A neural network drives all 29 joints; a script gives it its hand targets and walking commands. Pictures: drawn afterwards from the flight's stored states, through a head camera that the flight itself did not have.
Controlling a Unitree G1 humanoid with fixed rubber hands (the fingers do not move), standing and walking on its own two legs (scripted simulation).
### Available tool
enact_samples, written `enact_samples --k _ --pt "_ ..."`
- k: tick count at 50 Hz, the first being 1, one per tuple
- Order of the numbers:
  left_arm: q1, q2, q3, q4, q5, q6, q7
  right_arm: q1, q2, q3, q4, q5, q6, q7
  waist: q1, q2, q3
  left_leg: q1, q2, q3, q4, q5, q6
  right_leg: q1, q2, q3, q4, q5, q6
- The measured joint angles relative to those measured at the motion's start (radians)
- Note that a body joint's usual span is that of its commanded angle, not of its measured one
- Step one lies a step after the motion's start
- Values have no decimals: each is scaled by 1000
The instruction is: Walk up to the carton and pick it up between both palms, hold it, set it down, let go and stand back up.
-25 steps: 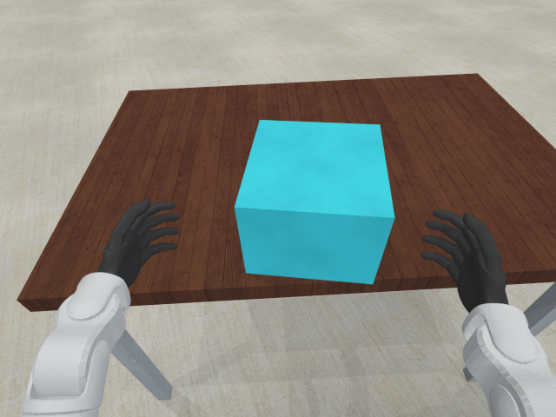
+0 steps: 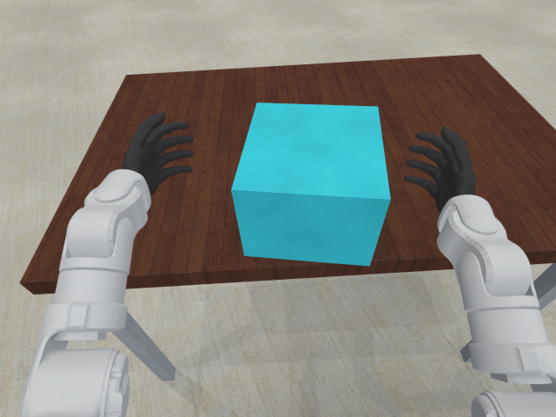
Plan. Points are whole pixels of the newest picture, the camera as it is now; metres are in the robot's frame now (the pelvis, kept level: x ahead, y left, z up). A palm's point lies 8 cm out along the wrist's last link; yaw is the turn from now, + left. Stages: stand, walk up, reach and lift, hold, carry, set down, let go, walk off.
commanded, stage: reach and lift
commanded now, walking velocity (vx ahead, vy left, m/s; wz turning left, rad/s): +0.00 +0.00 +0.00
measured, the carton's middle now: (311, 181) +0.50 -0.04 +0.05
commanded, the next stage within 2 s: none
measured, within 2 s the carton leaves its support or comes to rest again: neither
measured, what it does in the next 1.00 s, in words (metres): stands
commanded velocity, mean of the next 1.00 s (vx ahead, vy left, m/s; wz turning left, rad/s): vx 0.00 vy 0.00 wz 0.00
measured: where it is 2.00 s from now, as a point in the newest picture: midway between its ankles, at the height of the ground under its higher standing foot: outside the picture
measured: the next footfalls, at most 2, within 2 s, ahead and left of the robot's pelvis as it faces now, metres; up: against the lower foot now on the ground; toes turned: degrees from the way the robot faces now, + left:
none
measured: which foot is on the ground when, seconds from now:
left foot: down 0.00-1.00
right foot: down 0.00-1.00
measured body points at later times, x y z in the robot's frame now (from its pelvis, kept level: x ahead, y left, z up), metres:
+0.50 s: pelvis +0.01 +0.00 +0.00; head +0.02 +0.01 +0.45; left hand +0.46 +0.18 +0.21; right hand +0.43 -0.20 +0.15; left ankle -0.03 +0.08 -0.74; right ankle +0.02 -0.13 -0.74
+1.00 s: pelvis +0.03 +0.00 +0.00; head +0.06 +0.01 +0.45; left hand +0.52 +0.17 +0.20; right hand +0.48 -0.21 +0.16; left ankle -0.03 +0.08 -0.74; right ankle +0.02 -0.13 -0.74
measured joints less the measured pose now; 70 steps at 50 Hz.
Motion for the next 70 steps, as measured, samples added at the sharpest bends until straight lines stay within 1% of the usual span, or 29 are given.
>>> enact_samples --k 3,5,8,13,18,20,22,26,28,31,34,42,46,49,53,58,63,67,70 --pt "-41 0 -1 85 0 -17 0 -62 0 0 122 0 -5 0 0 -6 -2 0 0 0 0 -4 0 0 0 0 0 -4 1" --pt "-48 0 -1 106 0 -20 0 -84 0 0 184 0 -12 0 0 -9 -2 0 0 0 0 -7 0 0 0 0 0 -6 2" --pt "-46 0 -2 106 0 -31 2 -88 0 0 205 0 -37 0 0 -12 -3 0 0 -1 0 -11 0 0 0 0 -1 -10 4" --pt "-46 0 -21 107 0 -33 21 -91 0 0 214 0 -98 0 0 -6 -42 0 0 -1 0 -19 0 0 0 0 -1 -18 5" --pt "-98 0 -37 123 0 -33 25 -158 -12 0 353 0 -112 12 -1 0 -77 -1 0 -2 0 -26 0 -1 0 0 -1 -26 5" --pt "-159 0 -42 186 0 -36 26 -201 -19 0 426 0 -112 15 -1 -1 -72 -1 0 -2 0 -24 0 -1 0 0 -1 -25 5" --pt "-238 2 -52 297 0 -50 26 -247 -24 0 490 0 -112 18 -2 -1 -58 -1 0 -1 0 -21 0 -1 0 0 -1 -21 5" --pt "-344 3 -82 476 0 -90 25 -325 -25 0 565 0 -122 26 -10 -1 -36 -14 0 -1 0 -14 0 -14 0 0 -1 -14 5" --pt "-371 3 -105 541 0 -118 25 -359 -25 0 593 0 -134 27 -14 -1 -41 -35 0 -1 0 -11 0 -35 0 0 -1 -10 5" --pt "-377 3 -130 584 0 -166 30 -389 -25 0 603 -4 -162 28 -19 -2 -68 -77 0 -1 0 -6 0 -77 0 0 -1 -6 5" --pt "-378 3 -132 601 0 -209 39 -408 -25 0 617 -11 -194 28 -20 -3 -95 -109 0 -2 0 -5 0 -109 1 0 -1 -5 5" --pt "-480 3 -145 701 0 -276 55 -506 -25 0 792 -15 -225 29 -20 -4 -137 -150 1 -2 0 -9 0 -149 1 0 -1 -9 5" --pt "-521 3 -164 750 0 -295 55 -519 -25 0 841 -15 -254 29 -20 -3 -152 -160 1 -2 0 -11 0 -160 1 0 -1 -12 5" --pt "-535 3 -163 815 0 -306 55 -523 -25 0 882 -15 -273 30 -20 -3 -152 -161 1 -2 0 -12 0 -160 1 0 -1 -15 4" --pt "-513 3 -162 904 0 -344 54 -518 -25 0 925 -15 -296 30 -20 -2 -144 -161 1 -2 0 -12 0 -161 1 0 -1 -16 4" --pt "-425 3 -177 916 0 -447 52 -509 -25 0 932 -19 -376 31 -20 -3 -145 -190 1 -3 0 -8 0 -189 1 0 -1 -10 4" --pt "-380 3 -212 916 0 -548 52 -509 -25 0 985 -24 -448 51 -20 -8 -195 -264 1 -4 0 3 0 -263 1 -1 -1 0 1" --pt "-394 3 -228 916 0 -592 52 -506 -25 0 1013 -24 -487 66 -20 -9 -231 -306 1 -6 0 9 -1 -305 1 -3 -1 5 -1" --pt "-415 3 -237 917 0 -606 52 -505 -25 0 1032 -24 -507 74 -20 -7 -251 -321 1 -6 0 12 -3 -320 1 -3 -1 5 -3"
